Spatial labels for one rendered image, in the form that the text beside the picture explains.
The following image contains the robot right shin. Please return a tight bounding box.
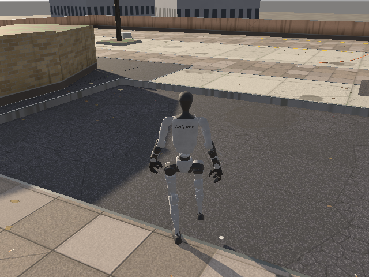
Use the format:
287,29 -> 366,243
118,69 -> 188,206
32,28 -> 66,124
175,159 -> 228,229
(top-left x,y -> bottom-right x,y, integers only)
195,179 -> 204,214

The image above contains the left robot forearm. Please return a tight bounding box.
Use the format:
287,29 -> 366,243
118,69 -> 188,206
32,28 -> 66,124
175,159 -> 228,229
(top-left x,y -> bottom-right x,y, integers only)
150,139 -> 162,162

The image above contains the right robot forearm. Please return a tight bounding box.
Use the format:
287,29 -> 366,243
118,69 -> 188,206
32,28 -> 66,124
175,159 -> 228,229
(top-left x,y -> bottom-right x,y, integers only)
208,141 -> 221,169

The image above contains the robot right upper arm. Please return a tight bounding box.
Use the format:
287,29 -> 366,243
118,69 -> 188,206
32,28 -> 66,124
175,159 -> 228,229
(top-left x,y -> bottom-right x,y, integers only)
197,117 -> 213,149

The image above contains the left robot hand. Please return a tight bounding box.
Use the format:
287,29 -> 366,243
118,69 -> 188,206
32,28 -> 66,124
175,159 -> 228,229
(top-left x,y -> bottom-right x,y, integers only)
149,161 -> 162,174

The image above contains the right robot thigh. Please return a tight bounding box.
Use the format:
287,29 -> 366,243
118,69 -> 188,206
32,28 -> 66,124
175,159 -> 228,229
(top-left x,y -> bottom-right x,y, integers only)
192,160 -> 204,189

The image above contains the right robot hand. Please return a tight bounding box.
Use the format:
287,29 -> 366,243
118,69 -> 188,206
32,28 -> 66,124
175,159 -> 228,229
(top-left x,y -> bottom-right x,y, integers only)
209,167 -> 223,183

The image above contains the robot left upper arm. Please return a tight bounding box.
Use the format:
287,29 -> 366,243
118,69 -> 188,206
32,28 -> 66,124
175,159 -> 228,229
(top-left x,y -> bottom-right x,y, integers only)
156,116 -> 174,148

